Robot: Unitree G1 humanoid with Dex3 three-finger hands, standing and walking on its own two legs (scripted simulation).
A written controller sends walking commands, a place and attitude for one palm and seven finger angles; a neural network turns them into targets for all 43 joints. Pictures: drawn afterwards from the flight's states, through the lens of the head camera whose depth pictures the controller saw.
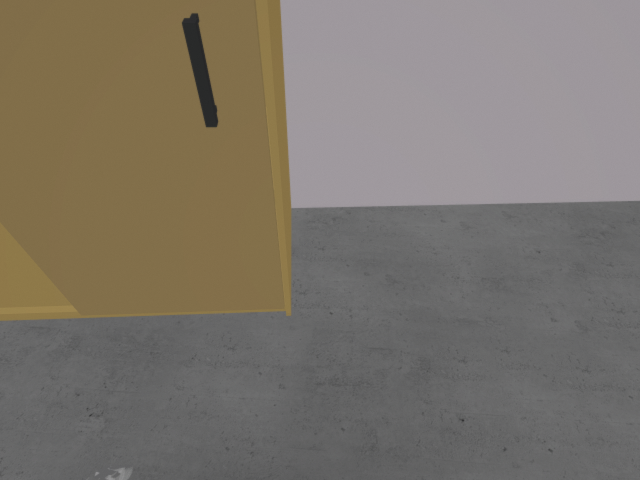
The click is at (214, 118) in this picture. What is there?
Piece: wardrobe's sliding door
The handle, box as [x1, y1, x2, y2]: [182, 13, 217, 126]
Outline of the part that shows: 192,13 189,18 184,18 182,25 206,126 216,126 216,107 213,102 197,23 198,17 197,13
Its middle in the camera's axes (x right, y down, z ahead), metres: -0.22 -0.30 +0.70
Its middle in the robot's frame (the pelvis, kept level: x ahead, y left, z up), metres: +0.74 +0.26 +0.15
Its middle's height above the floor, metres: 0.92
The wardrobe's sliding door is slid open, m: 0.00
